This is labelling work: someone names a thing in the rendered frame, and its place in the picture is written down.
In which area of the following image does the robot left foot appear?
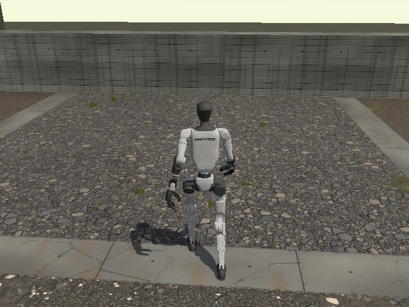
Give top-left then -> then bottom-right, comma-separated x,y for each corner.
188,238 -> 197,252

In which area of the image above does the robot right forearm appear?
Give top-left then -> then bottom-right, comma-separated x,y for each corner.
226,152 -> 235,169

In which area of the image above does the right robot hand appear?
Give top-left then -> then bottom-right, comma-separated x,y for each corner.
220,165 -> 235,176

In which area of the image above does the left robot hand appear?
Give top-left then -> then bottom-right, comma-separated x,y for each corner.
166,190 -> 180,210

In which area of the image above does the left robot upper arm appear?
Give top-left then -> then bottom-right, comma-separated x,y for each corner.
176,129 -> 192,165

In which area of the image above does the robot torso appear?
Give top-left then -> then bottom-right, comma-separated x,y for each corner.
190,126 -> 220,192

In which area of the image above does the right robot upper arm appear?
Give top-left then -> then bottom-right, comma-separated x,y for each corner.
218,128 -> 234,161

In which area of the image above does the robot left forearm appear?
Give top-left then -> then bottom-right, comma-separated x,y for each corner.
167,155 -> 181,191

